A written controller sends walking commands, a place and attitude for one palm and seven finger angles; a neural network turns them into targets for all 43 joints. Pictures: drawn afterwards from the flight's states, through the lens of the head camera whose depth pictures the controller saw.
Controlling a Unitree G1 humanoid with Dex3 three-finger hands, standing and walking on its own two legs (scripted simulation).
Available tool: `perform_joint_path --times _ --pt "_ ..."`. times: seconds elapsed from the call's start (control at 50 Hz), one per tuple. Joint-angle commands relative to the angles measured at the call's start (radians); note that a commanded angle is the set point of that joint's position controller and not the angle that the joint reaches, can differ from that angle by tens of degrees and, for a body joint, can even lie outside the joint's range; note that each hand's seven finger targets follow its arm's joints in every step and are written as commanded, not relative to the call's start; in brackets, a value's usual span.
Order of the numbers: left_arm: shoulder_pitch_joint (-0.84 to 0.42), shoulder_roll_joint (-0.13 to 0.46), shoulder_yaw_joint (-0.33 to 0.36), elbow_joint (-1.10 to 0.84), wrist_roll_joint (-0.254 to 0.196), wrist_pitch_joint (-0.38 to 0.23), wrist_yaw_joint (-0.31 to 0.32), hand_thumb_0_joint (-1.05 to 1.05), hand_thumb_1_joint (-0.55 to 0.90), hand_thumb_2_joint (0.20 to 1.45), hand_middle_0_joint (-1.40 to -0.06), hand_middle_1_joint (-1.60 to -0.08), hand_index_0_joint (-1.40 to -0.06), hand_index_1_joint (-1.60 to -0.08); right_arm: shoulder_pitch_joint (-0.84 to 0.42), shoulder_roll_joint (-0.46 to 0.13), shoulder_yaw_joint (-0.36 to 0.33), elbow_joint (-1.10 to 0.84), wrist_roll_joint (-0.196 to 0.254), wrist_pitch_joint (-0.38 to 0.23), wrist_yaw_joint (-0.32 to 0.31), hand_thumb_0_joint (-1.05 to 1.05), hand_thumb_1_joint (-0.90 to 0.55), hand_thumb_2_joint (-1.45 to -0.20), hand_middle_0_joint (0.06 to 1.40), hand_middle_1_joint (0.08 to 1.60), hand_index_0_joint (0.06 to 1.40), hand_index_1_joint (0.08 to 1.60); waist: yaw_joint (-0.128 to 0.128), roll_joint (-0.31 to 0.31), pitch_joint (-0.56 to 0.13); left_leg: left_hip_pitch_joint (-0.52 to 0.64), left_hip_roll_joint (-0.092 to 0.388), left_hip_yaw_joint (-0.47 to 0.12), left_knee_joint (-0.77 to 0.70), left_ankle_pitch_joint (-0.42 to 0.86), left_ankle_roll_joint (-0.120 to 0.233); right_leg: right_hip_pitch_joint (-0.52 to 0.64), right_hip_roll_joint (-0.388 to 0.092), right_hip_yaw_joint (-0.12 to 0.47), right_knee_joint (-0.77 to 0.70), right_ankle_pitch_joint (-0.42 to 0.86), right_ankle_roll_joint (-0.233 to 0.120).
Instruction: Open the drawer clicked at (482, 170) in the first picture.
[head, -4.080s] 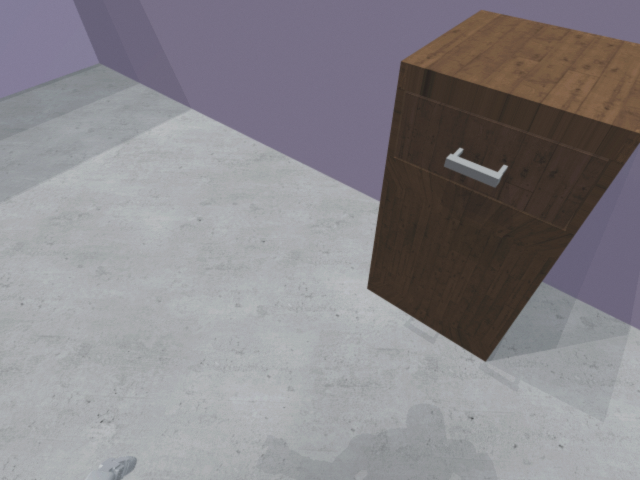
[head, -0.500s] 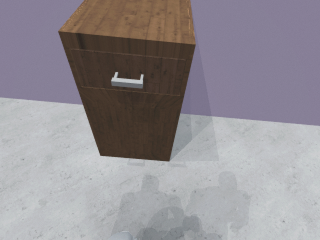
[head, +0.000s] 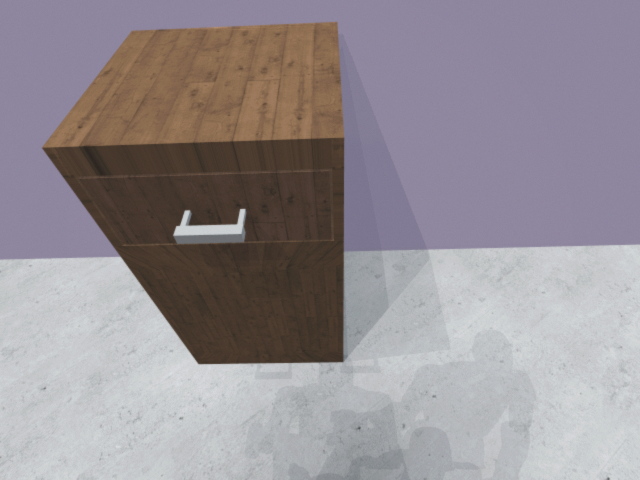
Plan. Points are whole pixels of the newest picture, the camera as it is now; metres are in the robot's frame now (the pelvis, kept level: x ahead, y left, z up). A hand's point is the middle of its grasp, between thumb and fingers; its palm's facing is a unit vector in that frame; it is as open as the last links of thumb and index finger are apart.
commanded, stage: come to a stop and stand still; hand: left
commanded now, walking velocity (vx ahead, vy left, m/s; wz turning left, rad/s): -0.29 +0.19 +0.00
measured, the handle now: (212, 224) +0.54 +0.21 -0.04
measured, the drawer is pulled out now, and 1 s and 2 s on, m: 0.00 0.00 0.00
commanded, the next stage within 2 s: look again from close up in 1.28 s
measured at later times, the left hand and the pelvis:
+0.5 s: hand out of the picture -0.03 +0.26 -0.17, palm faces +0.08 -0.98 -0.19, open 7.4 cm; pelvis -0.04 +0.06 +0.02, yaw +0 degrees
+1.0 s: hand out of the picture +0.00 +0.17 -0.16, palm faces +0.03 -0.97 -0.23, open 7.2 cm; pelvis -0.05 -0.01 +0.01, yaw +0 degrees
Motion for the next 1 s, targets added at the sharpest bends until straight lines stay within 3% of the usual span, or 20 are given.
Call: perform_joint_path --times 0.0,0.12,0.22,0.24,0.26,0.28,0.3,0.32,0.4,0.54,0.6,0.66,0.7,0.74,0.76,0.78,0.8,0.82,0.9,0.98 --pt "0.123 0.200 0.051 -0.020 0.010 0.016 0.029 0.000 0.900 0.900 -0.200 -0.300 -0.200 -0.300 0.013 -0.067 -0.023 -0.066 0.001 0.021 -0.006 0.000 -0.900 -0.900 0.200 0.300 0.200 0.300 0.079 -0.138 -0.117 -0.194 -0.009 -0.093 0.283 -0.038 -0.010 0.252 -0.347 0.280 -0.154 0.876 -0.182" --pt "0.010 0.224 0.062 -0.083 0.019 0.033 0.027 0.000 0.900 0.900 -0.200 -0.300 -0.200 -0.300 -0.021 -0.073 -0.035 -0.120 -0.009 0.049 0.017 0.000 -0.900 -0.900 0.200 0.300 0.200 0.300 0.049 -0.197 -0.138 -0.158 -0.018 -0.098 0.252 0.069 -0.031 0.122 -0.295 0.199 -0.216 0.497 -0.135" --pt "-0.016 0.228 0.063 -0.094 0.024 0.048 0.012 0.000 0.900 0.900 -0.200 -0.300 -0.200 -0.300 0.031 -0.083 -0.027 -0.131 -0.008 0.015 0.019 0.000 -0.900 -0.900 0.200 0.300 0.200 0.300 0.022 -0.235 -0.161 0.013 -0.029 -0.048 -0.133 0.180 -0.010 0.066 -0.231 0.207 -0.190 0.097 -0.080" --pt "-0.025 0.215 0.057 -0.092 0.017 0.055 0.008 0.000 0.900 0.900 -0.200 -0.300 -0.200 -0.300 0.077 -0.088 -0.024 -0.117 -0.008 0.006 0.018 0.000 -0.900 -0.900 0.200 0.300 0.200 0.300 -0.003 -0.203 -0.155 0.113 -0.030 -0.041 -0.273 0.289 -0.005 -0.009 -0.187 0.178 -0.148 -0.047 -0.037" --pt "-0.002 0.163 0.040 -0.094 0.005 0.061 0.002 0.000 0.900 0.900 -0.200 -0.300 -0.200 -0.300 0.081 -0.137 -0.028 -0.116 -0.012 -0.008 0.016 0.000 -0.900 -0.900 0.200 0.300 0.200 0.300 -0.004 -0.016 -0.129 0.130 0.044 -0.153 -0.410 0.234 0.006 -0.095 -0.100 0.127 -0.011 -0.159 0.010" --pt "0.029 0.092 0.026 -0.100 -0.005 0.067 -0.005 0.000 0.900 0.900 -0.200 -0.300 -0.200 -0.300 0.015 -0.215 -0.040 -0.149 -0.023 -0.016 0.012 0.000 -0.900 -0.900 0.200 0.300 0.200 0.300 0.011 0.278 -0.050 -0.009 0.247 -0.426 -0.580 0.093 0.052 -0.189 0.014 0.067 0.150 -0.291 0.070" --pt "0.018 0.113 0.025 -0.094 0.003 0.072 -0.006 0.000 0.900 0.900 -0.200 -0.300 -0.200 -0.300 -0.082 -0.241 -0.033 -0.185 -0.026 -0.008 0.008 0.000 -0.900 -0.900 0.200 0.300 0.200 0.300 0.025 0.243 0.013 -0.192 0.306 -0.476 -0.647 -0.042 0.094 -0.115 0.011 0.165 0.230 -0.270 0.062" --pt "0.029 0.128 0.034 -0.078 0.006 0.077 -0.014 0.000 0.900 0.900 -0.200 -0.300 -0.200 -0.300 -0.150 -0.232 -0.026 -0.200 -0.032 -0.013 -0.002 0.000 -0.900 -0.900 0.200 0.300 0.200 0.300 0.041 0.211 0.033 -0.238 0.295 -0.465 -0.684 -0.116 0.118 -0.086 -0.001 0.201 0.286 -0.219 0.064" --pt "0.121 0.142 0.042 -0.009 0.015 0.064 -0.038 0.000 0.900 0.900 -0.200 -0.300 -0.200 -0.300 -0.136 -0.193 -0.016 -0.175 -0.024 -0.029 -0.020 0.000 -0.900 -0.900 0.200 0.300 0.200 0.300 0.057 0.045 0.030 -0.007 0.204 -0.286 -0.591 0.139 0.094 -0.215 0.035 0.209 0.440 -0.083 0.079" --pt "0.105 0.129 0.031 -0.019 0.008 0.065 -0.038 0.000 0.900 0.900 -0.200 -0.300 -0.200 -0.300 0.031 -0.190 -0.025 -0.102 -0.022 -0.034 -0.039 0.000 -0.900 -0.900 0.200 0.300 0.200 0.300 -0.001 0.085 -0.039 0.241 0.260 -0.253 -0.491 0.660 0.157 -0.217 0.018 0.187 0.341 -0.158 0.101" --pt "0.083 0.112 0.022 -0.017 0.004 0.067 -0.038 0.000 0.900 0.900 -0.200 -0.300 -0.200 -0.300 0.044 -0.198 -0.028 -0.085 -0.023 -0.028 -0.038 0.000 -0.900 -0.900 0.200 0.300 0.200 0.300 -0.014 0.105 -0.049 0.227 0.262 -0.242 -0.460 0.733 0.176 -0.141 0.015 0.158 0.238 -0.215 0.092" --pt "0.103 0.084 0.014 -0.001 -0.004 0.060 -0.034 0.000 0.900 0.900 -0.200 -0.300 -0.200 -0.300 0.010 -0.203 -0.030 -0.071 -0.025 -0.021 -0.029 0.000 -0.900 -0.900 0.200 0.300 0.200 0.300 0.003 0.148 -0.050 0.130 0.236 -0.229 -0.447 0.660 0.166 -0.006 0.027 0.123 0.094 -0.219 0.075" --pt "0.153 0.086 0.011 0.025 -0.004 0.050 -0.030 0.000 0.900 0.900 -0.200 -0.300 -0.200 -0.300 -0.008 -0.196 -0.030 -0.060 -0.017 -0.019 -0.022 0.000 -0.900 -0.900 0.200 0.300 0.200 0.300 0.031 0.116 -0.066 0.067 0.199 -0.208 -0.409 0.594 0.136 0.114 0.042 0.097 -0.060 -0.073 0.068" --pt "0.200 0.114 0.012 0.054 0.001 0.033 -0.020 0.000 0.900 0.900 -0.200 -0.300 -0.200 -0.300 0.000 -0.149 -0.021 -0.049 -0.006 -0.022 -0.016 0.000 -0.900 -0.900 0.200 0.300 0.200 0.300 0.050 -0.005 -0.090 -0.027 0.117 -0.139 -0.323 0.440 0.061 0.267 -0.016 0.155 -0.232 0.101 0.057" --pt "0.191 0.159 0.015 0.059 0.002 0.023 -0.012 0.000 0.900 0.900 -0.200 -0.300 -0.200 -0.300 0.005 -0.095 -0.007 -0.051 0.001 -0.022 -0.012 0.000 -0.900 -0.900 0.200 0.300 0.200 0.300 0.041 -0.144 -0.081 -0.103 0.050 -0.067 -0.264 0.287 0.018 0.295 -0.136 0.282 -0.265 0.123 0.016" --pt "0.170 0.187 0.014 0.057 -0.002 0.018 -0.009 0.000 0.900 0.900 -0.200 -0.300 -0.200 -0.300 -0.014 -0.059 0.008 -0.060 -0.003 -0.018 -0.006 0.000 -0.900 -0.900 0.200 0.300 0.200 0.300 0.038 -0.219 -0.051 -0.103 0.010 -0.035 -0.244 0.162 0.002 0.220 -0.207 0.324 -0.303 0.112 -0.030" --pt "0.145 0.179 0.008 0.049 -0.002 0.022 -0.007 0.000 0.900 0.900 -0.200 -0.300 -0.200 -0.300 -0.025 -0.054 0.009 -0.059 -0.008 -0.008 -0.001 0.000 -0.900 -0.900 0.200 0.300 0.200 0.300 0.037 -0.174 -0.020 -0.063 0.012 -0.050 -0.208 0.127 0.005 0.141 -0.215 0.314 -0.333 0.021 -0.055" --pt "0.133 0.173 0.014 0.050 -0.001 0.016 -0.004 0.000 0.900 0.900 -0.200 -0.300 -0.200 -0.300 -0.026 -0.051 0.009 -0.047 -0.017 0.001 -0.004 0.000 -0.900 -0.900 0.200 0.300 0.200 0.300 0.043 -0.290 0.003 -0.075 0.020 -0.060 -0.175 0.132 0.007 0.117 -0.175 0.321 -0.353 -0.003 -0.061" --pt "0.105 0.115 -0.005 0.057 -0.010 0.016 0.000 0.000 0.900 0.900 -0.200 -0.300 -0.200 -0.300 0.044 -0.052 0.015 0.003 -0.012 0.000 -0.007 0.000 -0.900 -0.900 0.200 0.300 0.200 0.300 0.014 -0.159 0.028 -0.012 0.035 -0.077 -0.233 0.270 0.012 0.102 -0.122 0.243 -0.301 0.056 -0.060" --pt "0.124 0.093 -0.012 0.062 -0.017 0.015 -0.001 0.000 0.900 0.900 -0.200 -0.300 -0.200 -0.300 0.039 -0.068 0.023 0.020 -0.014 -0.011 -0.013 0.000 -0.900 -0.900 0.200 0.300 0.200 0.300 0.030 -0.084 0.049 0.050 0.056 -0.100 -0.353 0.403 0.016 0.079 -0.052 0.212 -0.285 0.010 -0.010"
